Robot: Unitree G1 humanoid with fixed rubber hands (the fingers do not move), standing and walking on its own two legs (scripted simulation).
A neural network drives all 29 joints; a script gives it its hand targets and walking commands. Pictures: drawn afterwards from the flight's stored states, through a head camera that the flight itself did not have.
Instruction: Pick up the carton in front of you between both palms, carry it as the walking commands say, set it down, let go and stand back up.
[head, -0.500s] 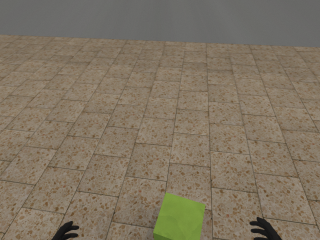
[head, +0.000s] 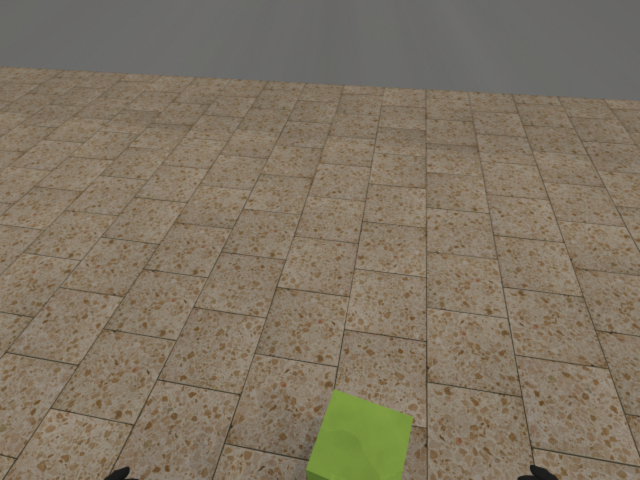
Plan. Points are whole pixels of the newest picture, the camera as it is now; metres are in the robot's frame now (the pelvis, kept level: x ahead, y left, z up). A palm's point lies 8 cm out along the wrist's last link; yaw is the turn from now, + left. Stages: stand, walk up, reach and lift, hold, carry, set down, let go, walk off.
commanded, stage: stand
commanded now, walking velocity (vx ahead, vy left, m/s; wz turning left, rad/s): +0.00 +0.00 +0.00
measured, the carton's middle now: (359, 457) +0.35 -0.07 -0.65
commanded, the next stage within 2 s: none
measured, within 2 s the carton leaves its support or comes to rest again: neither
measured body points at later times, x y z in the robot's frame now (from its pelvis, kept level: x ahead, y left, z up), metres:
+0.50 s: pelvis -0.02 +0.00 +0.01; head -0.02 -0.01 +0.45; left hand +0.09 +0.31 -0.10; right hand +0.09 -0.30 -0.11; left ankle -0.06 +0.14 -0.74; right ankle +0.00 -0.10 -0.74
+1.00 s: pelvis -0.02 +0.00 +0.01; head -0.02 -0.01 +0.46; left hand +0.08 +0.32 -0.10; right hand +0.07 -0.31 -0.12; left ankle -0.06 +0.14 -0.74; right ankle +0.00 -0.11 -0.74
